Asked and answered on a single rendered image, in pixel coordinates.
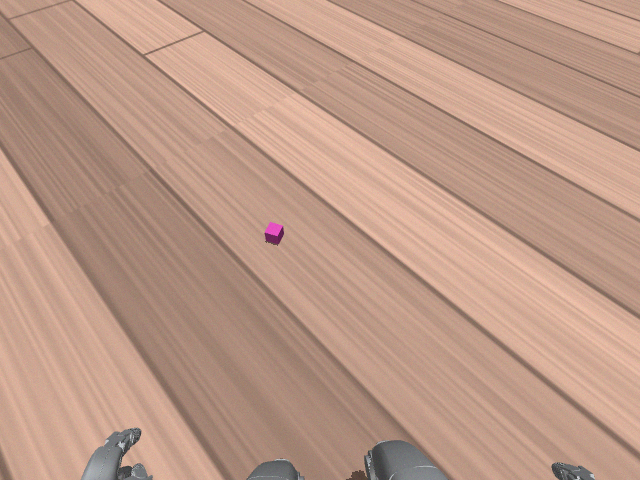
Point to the cube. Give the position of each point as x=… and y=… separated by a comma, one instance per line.
x=274, y=233

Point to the left robot hand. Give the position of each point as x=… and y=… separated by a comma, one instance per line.
x=105, y=462

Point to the right robot hand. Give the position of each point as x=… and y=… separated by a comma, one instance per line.
x=569, y=472

